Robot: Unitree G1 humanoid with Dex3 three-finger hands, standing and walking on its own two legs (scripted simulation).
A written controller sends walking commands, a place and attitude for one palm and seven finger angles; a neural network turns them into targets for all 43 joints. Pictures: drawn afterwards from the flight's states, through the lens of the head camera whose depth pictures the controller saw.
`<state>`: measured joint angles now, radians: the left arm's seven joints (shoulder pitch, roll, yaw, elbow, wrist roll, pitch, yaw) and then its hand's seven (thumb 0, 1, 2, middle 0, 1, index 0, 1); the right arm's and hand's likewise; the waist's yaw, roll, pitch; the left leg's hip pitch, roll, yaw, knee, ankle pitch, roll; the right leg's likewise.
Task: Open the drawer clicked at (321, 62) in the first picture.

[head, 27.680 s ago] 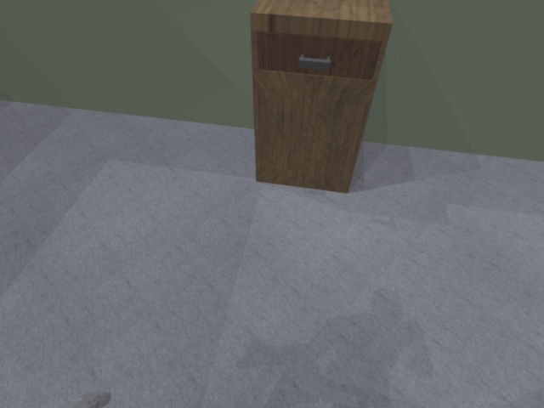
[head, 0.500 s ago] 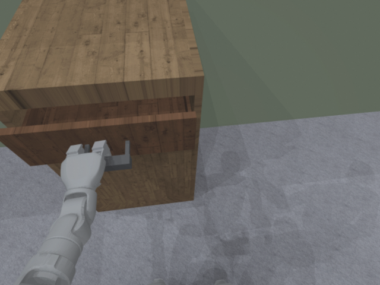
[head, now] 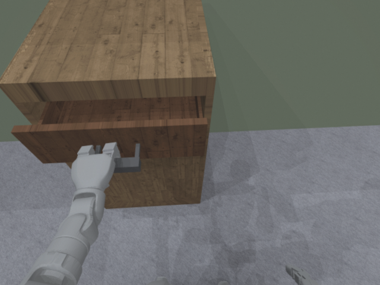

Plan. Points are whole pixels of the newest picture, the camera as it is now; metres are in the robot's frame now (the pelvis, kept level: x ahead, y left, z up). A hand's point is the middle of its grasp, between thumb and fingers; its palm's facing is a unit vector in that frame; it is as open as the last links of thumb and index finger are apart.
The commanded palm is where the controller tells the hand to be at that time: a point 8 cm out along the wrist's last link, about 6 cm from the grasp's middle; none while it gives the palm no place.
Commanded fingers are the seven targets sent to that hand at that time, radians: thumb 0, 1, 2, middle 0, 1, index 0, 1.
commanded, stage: pull the drawer open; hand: left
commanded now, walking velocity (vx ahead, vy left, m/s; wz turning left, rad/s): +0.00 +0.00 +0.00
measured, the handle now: (117, 157) +0.41 +0.19 -0.02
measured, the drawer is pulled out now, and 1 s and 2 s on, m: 0.09 0.30 0.30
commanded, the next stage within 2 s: open the thumb to release the handle in 1.20 s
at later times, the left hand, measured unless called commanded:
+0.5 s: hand (95, 233) +0.24 +0.21 -0.04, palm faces -0.02 -0.12 -0.99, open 5.6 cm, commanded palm +0.19 +0.20 +0.02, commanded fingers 0.00 0.90 0.90 -0.40 -1.35 -0.40 -1.35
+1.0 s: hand out of the picture +0.14 +0.20 -0.04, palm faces -0.07 -0.15 -0.99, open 5.8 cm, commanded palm +0.10 +0.19 +0.02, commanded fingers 0.00 0.90 0.90 -0.40 -1.35 -0.40 -1.35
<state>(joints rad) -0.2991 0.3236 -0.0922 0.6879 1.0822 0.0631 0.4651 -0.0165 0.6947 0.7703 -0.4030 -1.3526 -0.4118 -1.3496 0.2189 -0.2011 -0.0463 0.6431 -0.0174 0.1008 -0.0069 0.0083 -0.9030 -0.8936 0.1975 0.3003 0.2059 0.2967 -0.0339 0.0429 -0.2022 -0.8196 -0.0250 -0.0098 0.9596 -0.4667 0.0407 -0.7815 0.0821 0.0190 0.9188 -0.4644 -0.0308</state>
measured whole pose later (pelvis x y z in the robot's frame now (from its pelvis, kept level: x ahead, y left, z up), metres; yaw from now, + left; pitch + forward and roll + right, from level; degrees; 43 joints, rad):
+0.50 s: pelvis +0.01 +0.00 +0.00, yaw +0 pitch +15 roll -1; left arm 0.29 0.26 -0.16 0.17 1.09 0.12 0.53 0.00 0.71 0.76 -0.33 -1.35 -0.41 -1.35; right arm 0.13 -0.22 -0.03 0.57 -0.04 0.10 0.04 0.01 -0.90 -0.89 0.19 0.30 0.20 0.30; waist 0.01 0.04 -0.20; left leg -0.73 -0.03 0.00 0.97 -0.50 0.04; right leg -0.70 0.08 0.03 0.94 -0.50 -0.03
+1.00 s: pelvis +0.00 -0.01 -0.02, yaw +0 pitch +16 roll +0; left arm 0.66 0.29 -0.10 -0.12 1.08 -0.01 0.52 0.01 0.70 0.74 -0.33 -1.35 -0.38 -1.35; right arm 0.14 -0.22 0.01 0.48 -0.06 0.09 0.09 0.01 -0.90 -0.89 0.20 0.30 0.20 0.30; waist 0.06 0.03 -0.21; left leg -0.82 -0.03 0.01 1.09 -0.54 0.02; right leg -0.80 0.08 0.02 1.09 -0.56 -0.05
